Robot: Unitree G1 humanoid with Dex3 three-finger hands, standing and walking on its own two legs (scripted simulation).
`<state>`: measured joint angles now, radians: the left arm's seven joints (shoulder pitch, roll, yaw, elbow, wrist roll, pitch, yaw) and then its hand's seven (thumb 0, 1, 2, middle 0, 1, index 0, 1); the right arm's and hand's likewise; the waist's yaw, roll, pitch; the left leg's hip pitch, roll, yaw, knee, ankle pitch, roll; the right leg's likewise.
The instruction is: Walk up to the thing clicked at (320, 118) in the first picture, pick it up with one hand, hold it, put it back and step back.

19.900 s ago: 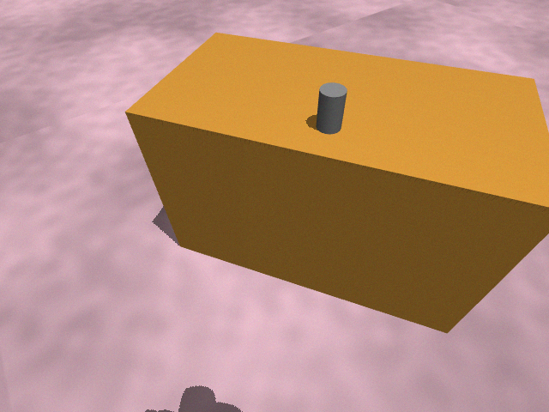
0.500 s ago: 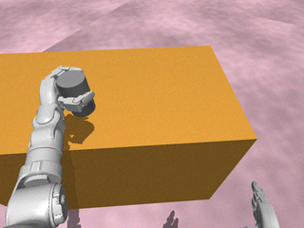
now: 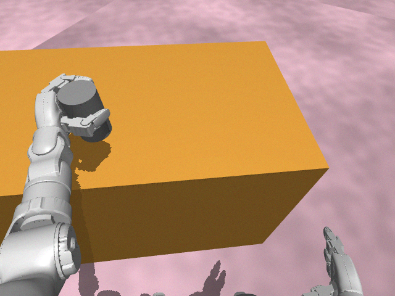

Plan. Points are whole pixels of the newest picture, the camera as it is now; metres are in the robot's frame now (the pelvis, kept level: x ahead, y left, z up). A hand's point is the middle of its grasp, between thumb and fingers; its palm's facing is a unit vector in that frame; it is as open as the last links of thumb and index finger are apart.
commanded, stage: lower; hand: left
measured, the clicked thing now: (87, 112) +0.46 +0.22 +0.11
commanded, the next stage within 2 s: loosen in 1.00 s
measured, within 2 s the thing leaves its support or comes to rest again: rests again in 0.78 s
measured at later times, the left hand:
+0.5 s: hand (94, 124) +0.47 +0.22 +0.06, palm faces +0.19 -0.98 +0.01, open 9.6 cm
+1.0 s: hand (99, 130) +0.48 +0.22 +0.03, palm faces +0.18 -0.98 +0.01, open 9.5 cm
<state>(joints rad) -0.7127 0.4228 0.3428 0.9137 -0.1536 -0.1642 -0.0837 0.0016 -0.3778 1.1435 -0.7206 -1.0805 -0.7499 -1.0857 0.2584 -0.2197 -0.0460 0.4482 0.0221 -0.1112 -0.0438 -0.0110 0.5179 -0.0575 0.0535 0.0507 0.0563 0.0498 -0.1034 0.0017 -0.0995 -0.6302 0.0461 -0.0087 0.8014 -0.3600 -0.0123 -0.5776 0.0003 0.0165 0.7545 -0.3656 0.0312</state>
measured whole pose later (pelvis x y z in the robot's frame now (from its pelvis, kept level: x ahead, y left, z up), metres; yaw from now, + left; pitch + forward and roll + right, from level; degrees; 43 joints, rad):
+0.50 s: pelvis +0.00 +0.01 -0.02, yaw -1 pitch +16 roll -3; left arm -0.71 0.44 0.38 0.98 -0.12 -0.28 -0.08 0.00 -0.35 1.11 -0.73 -1.05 -0.76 -1.06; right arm 0.32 -0.22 -0.04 0.26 -0.01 -0.08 -0.01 -0.01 0.50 -0.06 0.05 0.05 0.06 0.05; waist -0.14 0.00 -0.11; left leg -0.82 0.06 -0.02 0.96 -0.42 -0.01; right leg -0.75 0.01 0.01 0.89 -0.42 0.04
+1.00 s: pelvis +0.00 +0.00 -0.04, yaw -1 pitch +19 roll -3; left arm -0.73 0.47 0.41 1.03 -0.10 -0.35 -0.09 0.00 -0.34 1.10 -0.72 -1.06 -0.75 -1.07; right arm 0.36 -0.23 -0.02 0.13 -0.03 -0.04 0.01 -0.01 0.50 -0.06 0.05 0.05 0.06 0.05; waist -0.17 0.00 -0.13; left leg -0.92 0.06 -0.04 1.05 -0.46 -0.01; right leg -0.85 0.02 0.00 0.97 -0.45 0.04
